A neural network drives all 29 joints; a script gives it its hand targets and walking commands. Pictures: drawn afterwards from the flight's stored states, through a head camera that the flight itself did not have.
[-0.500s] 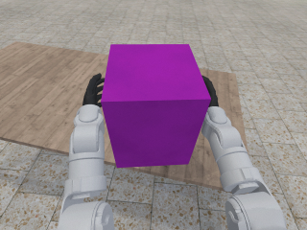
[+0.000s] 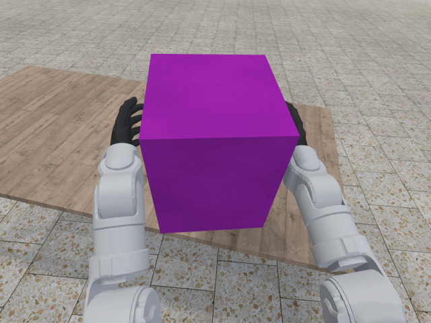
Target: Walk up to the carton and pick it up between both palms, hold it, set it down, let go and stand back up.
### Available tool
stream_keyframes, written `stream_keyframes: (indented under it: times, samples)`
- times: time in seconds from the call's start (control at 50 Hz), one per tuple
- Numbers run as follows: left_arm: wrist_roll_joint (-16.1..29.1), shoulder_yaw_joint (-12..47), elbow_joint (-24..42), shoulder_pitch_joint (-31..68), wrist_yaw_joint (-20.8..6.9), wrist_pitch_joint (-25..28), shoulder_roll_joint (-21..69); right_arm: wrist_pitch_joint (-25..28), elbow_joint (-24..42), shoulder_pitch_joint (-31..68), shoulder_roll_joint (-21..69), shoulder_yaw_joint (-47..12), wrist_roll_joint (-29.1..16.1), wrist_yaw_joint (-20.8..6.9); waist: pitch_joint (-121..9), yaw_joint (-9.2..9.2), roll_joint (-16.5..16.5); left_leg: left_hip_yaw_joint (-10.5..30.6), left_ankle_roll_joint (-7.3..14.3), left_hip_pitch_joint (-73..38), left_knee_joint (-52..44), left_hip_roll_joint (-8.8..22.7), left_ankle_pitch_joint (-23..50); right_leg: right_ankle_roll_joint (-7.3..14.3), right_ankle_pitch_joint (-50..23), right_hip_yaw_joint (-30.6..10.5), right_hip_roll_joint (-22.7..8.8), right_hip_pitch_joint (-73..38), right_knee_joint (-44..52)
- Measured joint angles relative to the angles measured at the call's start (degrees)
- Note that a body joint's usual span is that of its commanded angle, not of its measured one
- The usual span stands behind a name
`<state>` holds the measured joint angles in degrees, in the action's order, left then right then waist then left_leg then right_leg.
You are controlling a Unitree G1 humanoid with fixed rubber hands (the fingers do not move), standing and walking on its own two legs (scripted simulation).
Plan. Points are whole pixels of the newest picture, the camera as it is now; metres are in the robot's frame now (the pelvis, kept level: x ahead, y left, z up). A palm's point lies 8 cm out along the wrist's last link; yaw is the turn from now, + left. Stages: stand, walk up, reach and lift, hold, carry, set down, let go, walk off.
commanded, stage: reach and lift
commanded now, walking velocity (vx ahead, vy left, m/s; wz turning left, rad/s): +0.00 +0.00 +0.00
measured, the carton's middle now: (211, 147) +0.39 -0.01 +0.17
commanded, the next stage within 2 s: hold in 0.08 s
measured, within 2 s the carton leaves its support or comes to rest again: neither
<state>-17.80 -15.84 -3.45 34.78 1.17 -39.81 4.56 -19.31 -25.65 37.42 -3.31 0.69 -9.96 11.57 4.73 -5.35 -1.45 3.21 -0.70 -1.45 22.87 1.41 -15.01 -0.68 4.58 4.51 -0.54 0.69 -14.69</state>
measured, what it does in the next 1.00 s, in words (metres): stands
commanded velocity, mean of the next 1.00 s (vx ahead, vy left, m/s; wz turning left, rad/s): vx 0.00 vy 0.00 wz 0.00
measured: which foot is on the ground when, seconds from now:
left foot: down 0.00-1.00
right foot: down 0.00-1.00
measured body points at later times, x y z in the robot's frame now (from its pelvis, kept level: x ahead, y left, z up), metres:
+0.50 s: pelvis -0.01 -0.01 +0.00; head -0.06 +0.01 +0.45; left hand +0.37 +0.15 +0.21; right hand +0.37 -0.14 +0.19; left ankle -0.01 +0.12 -0.75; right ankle +0.05 -0.13 -0.75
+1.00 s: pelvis +0.00 +0.00 +0.00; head -0.05 +0.02 +0.45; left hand +0.37 +0.15 +0.20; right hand +0.37 -0.15 +0.19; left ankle -0.01 +0.12 -0.75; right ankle +0.05 -0.13 -0.75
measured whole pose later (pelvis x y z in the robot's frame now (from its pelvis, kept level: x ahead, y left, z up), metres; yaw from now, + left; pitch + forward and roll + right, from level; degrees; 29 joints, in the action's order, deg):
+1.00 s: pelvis +0.00 +0.00 +0.00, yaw +1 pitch -11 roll -2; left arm -20.1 -17.8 -3.5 35.5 -2.4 -41.9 4.2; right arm -20.9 -25.6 37.5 -1.7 0.9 -9.2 12.6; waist 5.0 -5.3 -1.8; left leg 3.6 -0.7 -3.0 21.8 1.1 -14.1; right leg -0.6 4.8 4.7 -0.8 -0.9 -14.7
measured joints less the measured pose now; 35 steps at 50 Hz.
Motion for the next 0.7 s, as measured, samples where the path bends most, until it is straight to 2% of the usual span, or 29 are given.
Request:
stream_keyframes:
  times: [0.06,0.16,0.28,0.38,0.54,0.7]
  samples:
    - [-1.3,-1.4,-1.1,1.1,-0.9,-0.9,0.4,-1.0,-1.4,1.0,0.4,0.7,0.7,-0.2,0.0,0.31,-0.2,0.0,-0.1,-0.8,-0.5,0.0,0.4,0.1,-0.1,0.0,0.0,-0.5,0.0]
    - [-1.8,-3.2,-7.8,3.8,-2.6,0.6,-0.6,-0.6,-5.8,2.6,3.4,5.7,5.1,-1.4,-0.7,-1.02,-0.6,1.0,0.0,-0.4,-1.6,-0.7,1.6,0.1,-0.1,0.9,-0.8,-0.1,-0.2]
    - [-1.2,-2.2,-4.7,2.8,-2.3,0.8,-0.6,0.3,-3.0,1.4,0.8,0.7,1.2,0.7,-0.2,0.15,0.1,0.1,0.0,-0.3,-1.0,-0.4,1.3,0.1,-0.5,-0.1,-0.3,0.2,-0.2]
    - [-1.8,-3.2,-3.8,2.8,-2.6,-0.9,-0.2,-0.8,-3.7,2.1,1.1,0.7,1.0,0.5,-0.4,1.17,-0.1,-0.3,-0.1,-1.1,-1.4,-0.3,1.4,0.3,-0.4,-0.4,-0.2,-0.2,-0.5]
    - [-1.9,-3.5,-4.8,3.9,-3.4,-1.5,-1.3,-1.7,-4.3,3.4,2.6,2.7,2.8,0.2,-0.6,0.74,-0.4,0.7,-0.2,-0.8,-1.4,-0.5,1.7,0.3,-0.1,0.5,-0.5,-0.5,-0.6]
    - [-2.4,-3.3,-3.6,3.3,-3.7,-1.4,-0.9,-1.8,-2.9,2.5,2.2,2.0,2.3,0.4,-0.2,-0.01,-0.3,1.0,-0.1,-1.1,-1.2,-0.5,1.4,0.2,0.0,0.8,-0.5,-1.1,-0.2]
